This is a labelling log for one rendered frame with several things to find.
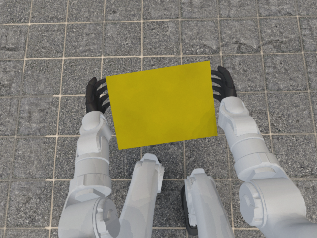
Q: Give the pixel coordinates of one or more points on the robot left forearm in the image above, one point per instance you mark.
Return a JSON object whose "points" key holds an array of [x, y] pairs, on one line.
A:
{"points": [[91, 177]]}

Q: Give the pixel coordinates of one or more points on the carton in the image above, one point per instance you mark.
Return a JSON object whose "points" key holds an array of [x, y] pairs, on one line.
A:
{"points": [[162, 105]]}

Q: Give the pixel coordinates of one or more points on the robot right shin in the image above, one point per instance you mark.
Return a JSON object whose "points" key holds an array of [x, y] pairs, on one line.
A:
{"points": [[191, 212]]}

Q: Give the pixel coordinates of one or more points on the robot left upper arm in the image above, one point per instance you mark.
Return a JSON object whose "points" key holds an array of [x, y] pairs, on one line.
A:
{"points": [[95, 218]]}

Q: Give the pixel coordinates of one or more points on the robot right hand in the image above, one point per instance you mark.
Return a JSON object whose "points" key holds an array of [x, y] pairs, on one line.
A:
{"points": [[227, 88]]}

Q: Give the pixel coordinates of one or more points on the robot left hand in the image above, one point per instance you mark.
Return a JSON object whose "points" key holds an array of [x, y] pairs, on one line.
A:
{"points": [[93, 102]]}

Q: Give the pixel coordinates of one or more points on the robot right thigh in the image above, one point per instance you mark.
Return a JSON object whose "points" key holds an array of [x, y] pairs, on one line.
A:
{"points": [[211, 217]]}

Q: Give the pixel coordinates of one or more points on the robot right forearm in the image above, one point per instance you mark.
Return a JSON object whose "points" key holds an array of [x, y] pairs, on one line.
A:
{"points": [[252, 157]]}

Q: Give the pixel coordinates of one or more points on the robot right upper arm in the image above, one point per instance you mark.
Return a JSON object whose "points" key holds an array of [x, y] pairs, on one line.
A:
{"points": [[276, 208]]}

